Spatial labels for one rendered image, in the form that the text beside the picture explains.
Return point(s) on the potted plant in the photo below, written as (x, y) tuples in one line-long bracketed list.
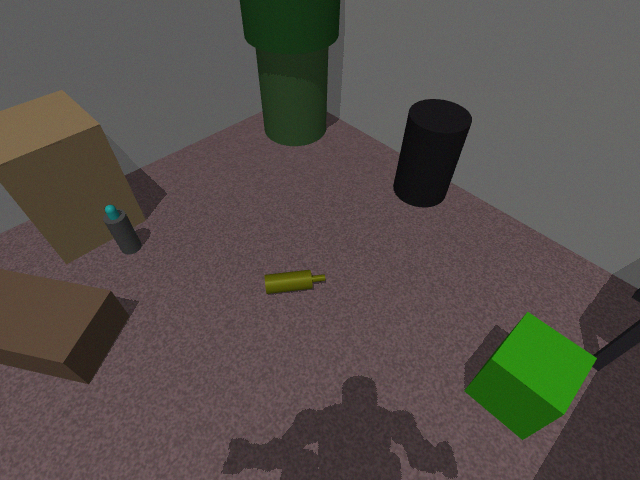
[(291, 38)]

